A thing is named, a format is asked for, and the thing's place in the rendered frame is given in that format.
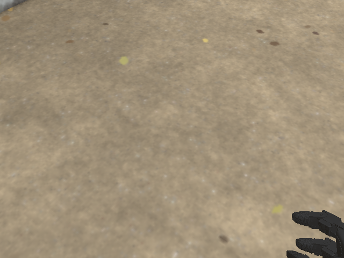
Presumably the right robot hand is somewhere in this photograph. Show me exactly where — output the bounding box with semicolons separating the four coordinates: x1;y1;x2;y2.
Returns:
286;210;344;258

